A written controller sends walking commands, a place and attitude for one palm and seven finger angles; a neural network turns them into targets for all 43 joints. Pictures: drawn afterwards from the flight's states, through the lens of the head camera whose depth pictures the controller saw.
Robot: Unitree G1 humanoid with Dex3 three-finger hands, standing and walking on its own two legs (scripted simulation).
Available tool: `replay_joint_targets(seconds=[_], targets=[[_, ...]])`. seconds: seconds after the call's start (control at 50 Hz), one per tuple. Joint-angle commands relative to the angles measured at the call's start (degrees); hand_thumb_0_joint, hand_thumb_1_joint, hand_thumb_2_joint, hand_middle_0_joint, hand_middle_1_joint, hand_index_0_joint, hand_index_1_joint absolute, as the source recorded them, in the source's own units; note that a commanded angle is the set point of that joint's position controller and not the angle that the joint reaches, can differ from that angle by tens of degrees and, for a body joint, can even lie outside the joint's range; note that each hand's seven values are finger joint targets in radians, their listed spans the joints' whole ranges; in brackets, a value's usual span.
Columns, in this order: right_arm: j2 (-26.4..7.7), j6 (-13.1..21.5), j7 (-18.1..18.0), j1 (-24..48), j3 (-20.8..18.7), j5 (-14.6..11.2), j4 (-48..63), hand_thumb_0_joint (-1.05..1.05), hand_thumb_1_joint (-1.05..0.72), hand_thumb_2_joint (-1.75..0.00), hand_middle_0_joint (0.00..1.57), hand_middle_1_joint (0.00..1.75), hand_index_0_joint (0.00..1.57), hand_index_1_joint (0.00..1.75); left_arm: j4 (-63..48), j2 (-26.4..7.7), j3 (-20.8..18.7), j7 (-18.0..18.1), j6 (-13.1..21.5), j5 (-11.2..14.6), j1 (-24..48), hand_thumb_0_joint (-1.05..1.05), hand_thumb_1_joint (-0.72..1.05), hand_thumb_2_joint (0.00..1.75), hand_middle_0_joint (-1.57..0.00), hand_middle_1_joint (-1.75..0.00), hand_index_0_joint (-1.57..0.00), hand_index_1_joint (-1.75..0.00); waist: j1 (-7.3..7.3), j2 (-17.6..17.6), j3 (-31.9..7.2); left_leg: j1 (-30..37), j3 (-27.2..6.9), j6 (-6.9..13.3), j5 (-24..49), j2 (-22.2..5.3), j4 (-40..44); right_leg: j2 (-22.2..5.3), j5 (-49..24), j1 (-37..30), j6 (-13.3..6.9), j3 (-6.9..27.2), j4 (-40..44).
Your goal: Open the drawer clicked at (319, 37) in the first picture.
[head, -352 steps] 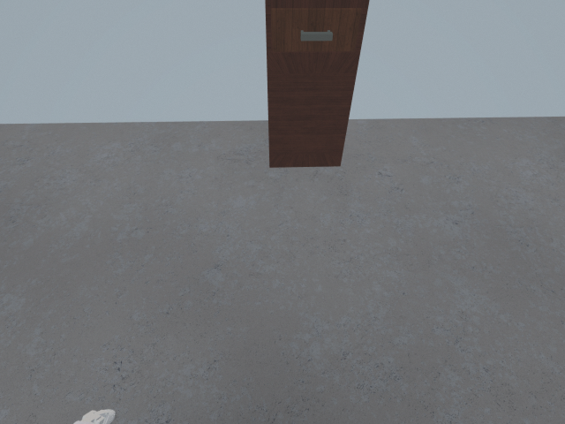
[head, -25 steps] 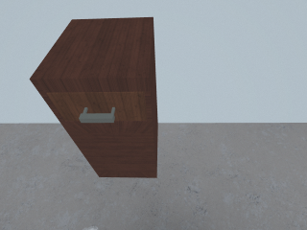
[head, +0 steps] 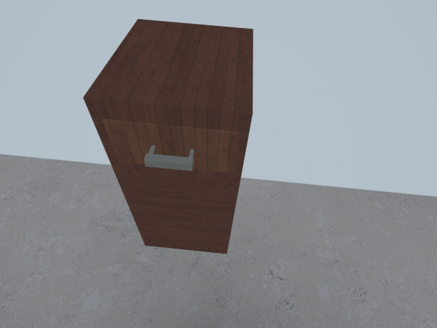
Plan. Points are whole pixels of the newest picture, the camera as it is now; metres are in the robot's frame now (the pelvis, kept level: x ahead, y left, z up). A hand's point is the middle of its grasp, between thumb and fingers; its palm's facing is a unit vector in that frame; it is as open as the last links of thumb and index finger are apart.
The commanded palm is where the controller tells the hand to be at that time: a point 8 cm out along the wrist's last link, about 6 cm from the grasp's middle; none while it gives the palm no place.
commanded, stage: come to a stop and stand still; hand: left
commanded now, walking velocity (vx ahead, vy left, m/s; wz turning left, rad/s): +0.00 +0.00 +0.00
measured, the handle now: (170, 156) +0.52 +0.18 -0.06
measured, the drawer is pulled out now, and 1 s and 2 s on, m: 0.00 0.00 0.00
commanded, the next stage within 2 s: look again from close up in 1.20 s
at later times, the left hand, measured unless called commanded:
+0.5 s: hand out of the picture -0.03 +0.13 -0.17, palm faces +0.01 -0.98 -0.18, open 7.4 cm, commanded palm none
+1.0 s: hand out of the picture -0.02 +0.10 -0.17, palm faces +0.04 -0.99 -0.17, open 7.4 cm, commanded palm none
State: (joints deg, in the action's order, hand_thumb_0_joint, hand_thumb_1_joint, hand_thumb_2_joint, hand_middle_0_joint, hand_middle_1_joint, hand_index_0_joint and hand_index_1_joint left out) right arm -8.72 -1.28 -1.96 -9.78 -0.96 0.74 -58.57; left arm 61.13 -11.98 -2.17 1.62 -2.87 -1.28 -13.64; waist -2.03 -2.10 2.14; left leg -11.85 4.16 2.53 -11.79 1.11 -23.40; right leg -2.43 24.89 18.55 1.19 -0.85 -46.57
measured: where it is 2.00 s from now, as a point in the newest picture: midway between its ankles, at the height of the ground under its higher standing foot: outside the picture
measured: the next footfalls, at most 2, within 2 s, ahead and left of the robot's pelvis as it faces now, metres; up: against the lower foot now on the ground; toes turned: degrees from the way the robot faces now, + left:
right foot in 0.10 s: +0.02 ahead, -0.10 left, +0.00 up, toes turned -1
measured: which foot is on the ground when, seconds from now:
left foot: down 0.00-1.00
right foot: up 0.00-0.08, down 0.10-1.00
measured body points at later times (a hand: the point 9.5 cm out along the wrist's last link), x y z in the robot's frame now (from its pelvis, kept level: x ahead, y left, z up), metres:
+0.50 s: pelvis -0.02 -0.03 +0.00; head -0.01 -0.03 +0.45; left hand -0.02 +0.18 -0.16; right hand -0.06 -0.24 -0.16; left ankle +0.01 +0.09 -0.74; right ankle -0.05 -0.12 -0.74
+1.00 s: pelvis +0.01 -0.04 +0.00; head +0.02 -0.05 +0.45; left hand -0.02 +0.16 -0.16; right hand -0.01 -0.25 -0.17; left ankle +0.01 +0.09 -0.74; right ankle -0.05 -0.12 -0.74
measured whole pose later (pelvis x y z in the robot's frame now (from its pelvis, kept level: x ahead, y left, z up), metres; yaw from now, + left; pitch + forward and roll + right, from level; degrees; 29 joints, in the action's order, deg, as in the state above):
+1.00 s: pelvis +0.01 -0.04 +0.00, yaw +0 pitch +0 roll +1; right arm -7.0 -0.1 -2.5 -16.4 0.0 0.3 -66.7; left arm 65.4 -5.3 0.6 2.7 0.7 -0.4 -18.8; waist -0.1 0.2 1.1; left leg -10.2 3.4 -1.7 -12.1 -2.2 -22.7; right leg 1.5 17.8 5.2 -3.0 -2.8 -23.3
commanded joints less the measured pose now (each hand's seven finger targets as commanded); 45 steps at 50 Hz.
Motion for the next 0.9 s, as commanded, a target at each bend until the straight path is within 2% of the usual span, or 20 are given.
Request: replay_joint_targets(seconds=[0.0,0.02,0.04,0.06,0.08,0.1,0.12,0.14,0.24,0.3,0.36,0.42,0.58,0.74,0.88], targets=[[-9.0,1.5,-0.1,-4.3,-1.9,0.0,0.0,0.0,-0.9,-0.9,0.2,0.3,0.2,0.3,-1.4,-1.6,0.6,0.2,1.6,0.5,-1.9,0.0,0.9,0.9,-0.2,-0.3,-0.2,-0.3,2.28,8.1,-3.8,8.2,-11.4,6.3,18.4,-14.4,7.1,-0.9,-1.6,-1.8,0.6,-0.9,13.0],[-8.8,1.6,-0.1,-4.5,-1.8,-0.3,-0.5,0.0,-0.9,-0.9,0.2,0.3,0.2,0.3,-0.5,-1.6,0.8,0.3,1.9,0.5,-3.6,0.0,0.9,0.9,-0.2,-0.3,-0.2,-0.3,1.81,7.4,-4.3,7.7,-10.9,5.3,18.7,-13.5,5.7,-1.0,-5.8,-4.7,0.5,-1.0,18.7],[-8.2,1.8,0.0,-4.6,-1.7,-0.6,-0.9,0.0,-0.9,-0.9,0.2,0.3,0.2,0.3,0.5,-2.4,0.9,0.5,2.4,0.5,-5.2,0.0,0.9,0.9,-0.2,-0.3,-0.2,-0.3,1.19,5.8,-4.8,6.7,-9.9,3.5,18.2,-11.8,3.6,-1.5,-12.4,-8.3,0.4,-0.2,26.0],[-6.6,2.0,0.2,-4.5,-1.5,-1.0,-1.1,0.0,-0.9,-0.9,0.2,0.3,0.2,0.3,1.2,-3.3,1.0,0.7,3.0,0.5,-6.0,0.0,0.9,0.9,-0.2,-0.3,-0.2,-0.3,1.74,2.8,-4.5,4.8,-7.9,1.0,15.2,-9.3,1.6,-4.2,-19.2,-10.5,-0.7,3.5,28.5],[-5.7,2.2,0.4,-4.7,-1.1,-1.1,-1.2,0.0,-0.9,-0.9,0.2,0.3,0.2,0.3,1.4,-4.0,1.2,0.8,3.4,0.6,-5.4,0.0,0.9,0.9,-0.2,-0.3,-0.2,-0.3,2.76,1.9,-3.9,4.7,-6.7,-0.6,12.3,-7.5,2.2,-6.6,-24.3,-9.8,-2.0,5.1,27.7],[-5.5,2.2,0.5,-4.7,-1.0,-0.9,-1.5,0.0,-0.9,-0.9,0.2,0.3,0.2,0.3,1.3,-4.2,1.2,0.8,3.5,0.6,-5.3,0.0,0.9,0.9,-0.2,-0.3,-0.2,-0.3,2.85,2.9,-4.0,6.0,-6.2,-1.0,13.8,-6.8,2.3,-6.9,-26.8,-9.1,-2.4,4.8,26.2],[-5.3,1.9,0.5,-4.8,-1.0,-0.5,-2.2,0.0,-0.9,-0.9,0.2,0.3,0.2,0.3,1.9,-4.0,1.1,0.8,3.9,0.6,-4.8,0.0,0.9,0.9,-0.2,-0.3,-0.2,-0.3,2.95,-4.8,-3.8,6.4,-5.6,-1.4,12.7,-6.9,1.4,-5.8,-27.9,-8.3,-2.6,4.9,26.0],[-5.5,1.7,0.5,-5.3,-1.2,-0.5,-2.6,0.0,-0.9,-0.9,0.2,0.3,0.2,0.3,1.8,-3.0,1.3,0.9,3.9,0.6,-4.6,0.0,0.9,0.9,-0.2,-0.3,-0.2,-0.3,3.19,-6.6,-3.4,6.9,-5.2,-1.4,10.4,-6.9,1.7,-5.8,-26.0,-7.2,-2.6,4.7,26.6],[-5.3,1.6,0.5,-6.1,-0.2,-0.5,-4.9,0.0,-0.9,-0.9,0.2,0.3,0.2,0.3,2.2,-2.2,1.7,0.9,3.4,0.8,-5.2,0.0,0.9,0.9,-0.2,-0.3,-0.2,-0.3,2.53,0.0,2.5,4.7,-5.7,-1.4,3.8,-6.9,4.9,-4.4,-12.7,-4.5,-2.4,4.7,29.5],[-4.8,1.4,0.4,-7.2,0.2,-0.2,-5.6,0.0,-0.9,-0.9,0.2,0.3,0.2,0.3,2.5,-1.6,1.6,0.8,3.2,0.9,-5.6,0.0,0.9,0.9,-0.2,-0.3,-0.2,-0.3,2.41,1.8,5.0,3.0,-5.6,-1.6,0.6,-6.6,5.9,-4.0,-9.4,-3.3,-2.6,4.9,30.2],[-4.3,1.2,0.3,-8.6,0.4,-0.2,-6.2,0.0,-0.9,-0.9,0.2,0.3,0.2,0.3,2.6,-1.5,1.6,0.8,3.2,1.0,-6.1,0.0,0.9,0.9,-0.2,-0.3,-0.2,-0.3,2.36,2.5,5.2,2.1,-5.6,-1.8,-0.8,-6.5,6.0,-3.9,-8.0,-3.5,-2.8,4.9,30.6],[-3.7,1.5,0.1,-10.0,0.3,-0.1,-6.5,0.0,-0.9,-0.9,0.2,0.3,0.2,0.3,2.7,-1.0,1.5,0.8,3.4,1.1,-6.7,0.0,0.9,0.9,-0.2,-0.3,-0.2,-0.3,2.33,2.4,3.2,2.7,-5.4,-1.7,1.5,-6.6,5.2,-3.8,-9.8,-4.8,-2.9,4.9,30.3],[-2.7,1.9,-0.2,-12.6,0.4,-0.2,-7.6,0.0,-0.9,-0.9,0.2,0.3,0.2,0.3,3.0,0.3,1.5,1.0,3.7,1.2,-7.7,0.0,0.9,0.9,-0.2,-0.3,-0.2,-0.3,2.31,1.6,1.5,3.4,-5.3,-1.6,5.4,-7.1,4.1,-3.5,-13.7,-6.2,-3.2,4.4,29.2],[-2.0,1.8,-0.3,-12.6,0.4,-0.3,-7.8,0.0,-0.9,-0.9,0.2,0.3,0.2,0.3,3.3,1.0,1.6,1.2,3.8,1.1,-9.3,0.0,0.9,0.9,-0.2,-0.3,-0.2,-0.3,2.24,1.5,3.7,3.4,-5.0,-1.7,5.7,-7.2,3.4,-3.3,-14.2,-4.9,-3.3,4.5,29.5],[-2.1,1.9,-0.5,-11.9,0.3,-0.3,-7.4,0.0,-0.9,-0.9,0.2,0.3,0.2,0.3,3.2,1.1,1.6,1.3,4.1,1.0,-9.9,0.0,0.9,0.9,-0.2,-0.3,-0.2,-0.3,2.38,1.8,2.2,4.8,-4.7,-1.7,9.6,-7.4,2.3,-3.4,-20.3,-6.3,-3.3,4.3,28.6]])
